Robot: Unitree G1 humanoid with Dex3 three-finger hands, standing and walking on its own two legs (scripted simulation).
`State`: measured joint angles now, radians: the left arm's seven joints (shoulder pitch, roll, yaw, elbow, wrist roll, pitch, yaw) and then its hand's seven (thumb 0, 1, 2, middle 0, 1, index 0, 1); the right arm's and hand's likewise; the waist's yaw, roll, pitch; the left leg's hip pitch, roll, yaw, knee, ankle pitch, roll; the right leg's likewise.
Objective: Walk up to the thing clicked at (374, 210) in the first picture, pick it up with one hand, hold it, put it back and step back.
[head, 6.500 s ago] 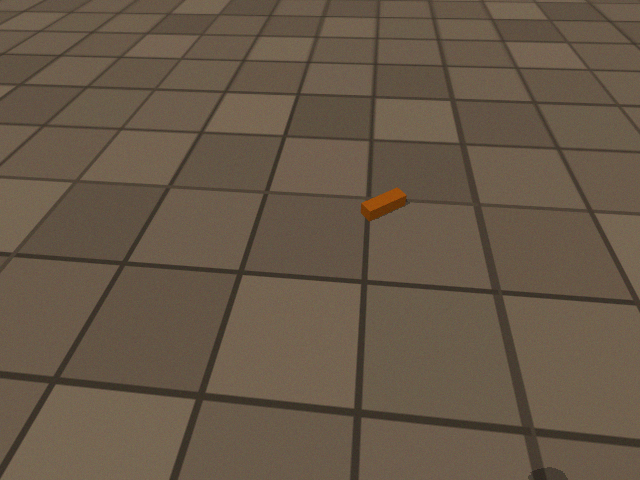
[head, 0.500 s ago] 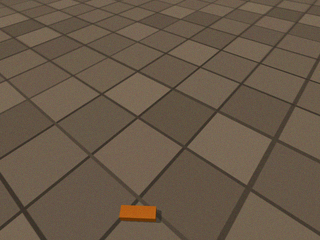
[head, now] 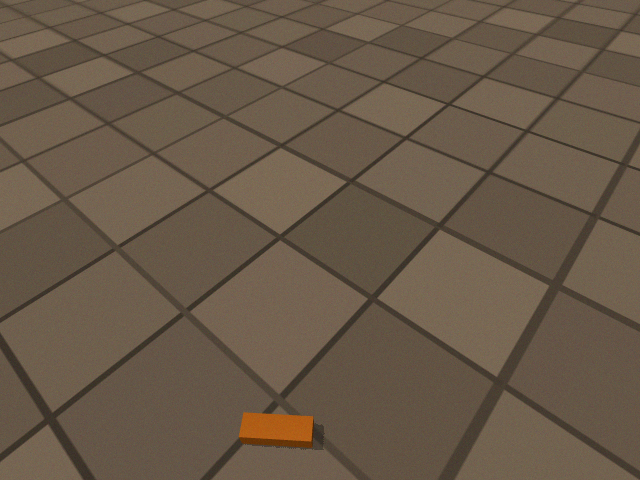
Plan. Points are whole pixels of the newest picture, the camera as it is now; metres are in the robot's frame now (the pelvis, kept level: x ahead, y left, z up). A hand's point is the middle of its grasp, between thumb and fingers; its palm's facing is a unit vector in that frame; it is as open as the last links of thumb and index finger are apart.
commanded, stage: stand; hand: left
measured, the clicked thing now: (277, 430) +0.43 +0.18 -0.75
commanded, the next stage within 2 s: walk up in 1.96 s
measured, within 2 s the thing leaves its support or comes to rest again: neither
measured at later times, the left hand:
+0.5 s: hand out of the picture +0.08 +0.25 -0.16, palm faces -0.02 -0.94 -0.34, open 7.4 cm
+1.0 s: hand out of the picture +0.08 +0.25 -0.16, palm faces -0.02 -0.94 -0.35, open 7.4 cm
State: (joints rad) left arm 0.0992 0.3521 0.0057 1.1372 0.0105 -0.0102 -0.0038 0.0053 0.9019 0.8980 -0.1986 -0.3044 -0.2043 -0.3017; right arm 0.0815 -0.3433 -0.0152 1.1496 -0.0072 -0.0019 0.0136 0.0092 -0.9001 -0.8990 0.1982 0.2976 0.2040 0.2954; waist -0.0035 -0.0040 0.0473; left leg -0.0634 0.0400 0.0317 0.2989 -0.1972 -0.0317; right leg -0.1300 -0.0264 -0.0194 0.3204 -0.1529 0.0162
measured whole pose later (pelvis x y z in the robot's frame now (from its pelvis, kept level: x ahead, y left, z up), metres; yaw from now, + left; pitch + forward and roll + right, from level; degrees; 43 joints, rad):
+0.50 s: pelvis +0.00 -0.01 +0.00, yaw +0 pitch -2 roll +0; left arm 0.09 0.35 0.00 1.14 0.01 -0.01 0.00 0.01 0.90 0.90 -0.20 -0.30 -0.20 -0.30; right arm 0.10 -0.35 -0.01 1.14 -0.01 0.00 0.01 0.01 -0.90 -0.90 0.20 0.30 0.20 0.30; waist -0.01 0.00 0.05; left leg -0.06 0.05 0.03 0.30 -0.20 -0.04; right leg -0.13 -0.02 -0.03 0.33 -0.16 0.01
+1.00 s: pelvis +0.00 -0.01 +0.00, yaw +0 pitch -2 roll +0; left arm 0.11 0.36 0.00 1.13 0.01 -0.01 0.00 0.01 0.90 0.90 -0.20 -0.30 -0.20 -0.30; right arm 0.11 -0.35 -0.01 1.14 -0.01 0.00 0.01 0.01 -0.90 -0.90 0.20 0.30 0.20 0.30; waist 0.00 0.00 0.05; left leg -0.06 0.05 0.03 0.31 -0.21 -0.04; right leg -0.13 -0.01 -0.02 0.33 -0.16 0.01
